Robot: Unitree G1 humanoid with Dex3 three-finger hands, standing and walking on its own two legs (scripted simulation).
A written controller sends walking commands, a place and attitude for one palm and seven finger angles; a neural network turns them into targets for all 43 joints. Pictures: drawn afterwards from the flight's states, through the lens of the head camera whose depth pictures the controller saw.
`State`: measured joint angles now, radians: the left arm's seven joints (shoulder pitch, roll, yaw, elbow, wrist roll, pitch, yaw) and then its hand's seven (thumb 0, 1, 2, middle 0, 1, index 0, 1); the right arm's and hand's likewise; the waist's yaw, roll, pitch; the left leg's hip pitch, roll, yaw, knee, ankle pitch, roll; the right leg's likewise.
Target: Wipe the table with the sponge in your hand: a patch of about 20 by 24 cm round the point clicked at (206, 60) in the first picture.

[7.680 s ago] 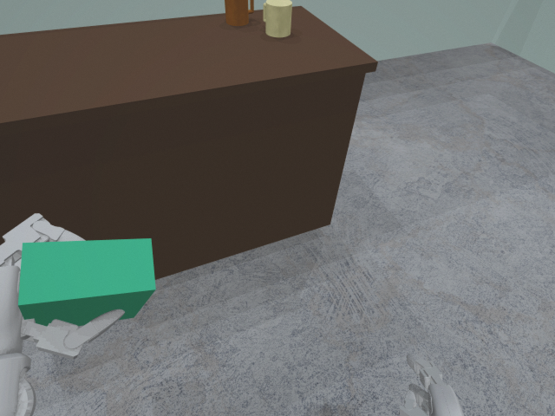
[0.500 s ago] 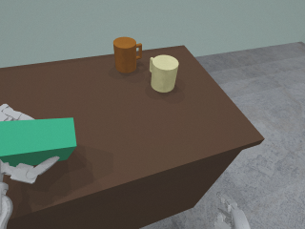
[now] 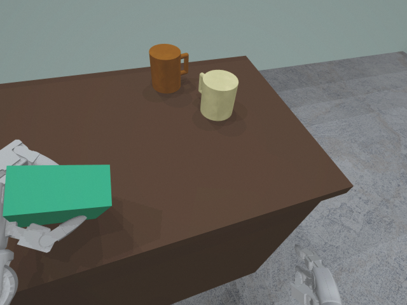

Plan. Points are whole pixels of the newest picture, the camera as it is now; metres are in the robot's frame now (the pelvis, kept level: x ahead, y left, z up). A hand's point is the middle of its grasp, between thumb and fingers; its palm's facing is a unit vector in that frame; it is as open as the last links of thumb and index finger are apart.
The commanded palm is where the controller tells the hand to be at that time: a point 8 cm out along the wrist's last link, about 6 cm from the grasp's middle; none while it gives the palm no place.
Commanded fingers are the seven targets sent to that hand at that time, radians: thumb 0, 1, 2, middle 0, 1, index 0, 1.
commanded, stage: look again from close up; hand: left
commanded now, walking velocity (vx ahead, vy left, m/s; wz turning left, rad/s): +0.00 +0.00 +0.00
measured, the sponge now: (74, 196) +0.23 +0.22 +0.15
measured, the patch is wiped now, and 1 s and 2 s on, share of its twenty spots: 0.00 0.00 0.00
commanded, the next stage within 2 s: shuffle to correct the standing spot in 0.22 s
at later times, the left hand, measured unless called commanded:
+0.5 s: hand (50, 203) +0.21 +0.24 +0.16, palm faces +0.39 -0.85 -0.35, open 9.8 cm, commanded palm +0.15 +0.27 +0.18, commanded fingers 0.00 0.10 1.30 -1.20 -1.60 -1.20 -1.60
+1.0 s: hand (85, 242) +0.16 +0.17 +0.16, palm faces +0.32 -0.87 -0.39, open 9.8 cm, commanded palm +0.09 +0.22 +0.18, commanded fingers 0.00 0.10 1.30 -1.20 -1.60 -1.20 -1.60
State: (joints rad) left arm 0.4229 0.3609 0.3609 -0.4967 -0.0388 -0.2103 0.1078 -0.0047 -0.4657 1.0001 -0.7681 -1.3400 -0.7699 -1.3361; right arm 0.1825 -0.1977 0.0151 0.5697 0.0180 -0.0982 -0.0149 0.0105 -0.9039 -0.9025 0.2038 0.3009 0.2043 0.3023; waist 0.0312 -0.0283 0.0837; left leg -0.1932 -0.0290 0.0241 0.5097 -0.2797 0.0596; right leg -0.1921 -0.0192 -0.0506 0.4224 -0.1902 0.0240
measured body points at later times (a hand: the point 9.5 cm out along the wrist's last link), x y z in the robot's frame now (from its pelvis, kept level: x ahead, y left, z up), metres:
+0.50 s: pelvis -0.01 -0.01 +0.00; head +0.01 +0.01 +0.45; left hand +0.18 +0.28 +0.18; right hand +0.17 -0.23 -0.07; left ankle +0.00 +0.07 -0.74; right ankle +0.02 -0.14 -0.74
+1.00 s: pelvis -0.07 -0.06 -0.01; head -0.01 -0.02 +0.43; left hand +0.14 +0.22 +0.19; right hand +0.10 -0.29 -0.09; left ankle -0.06 +0.06 -0.74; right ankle +0.01 -0.14 -0.73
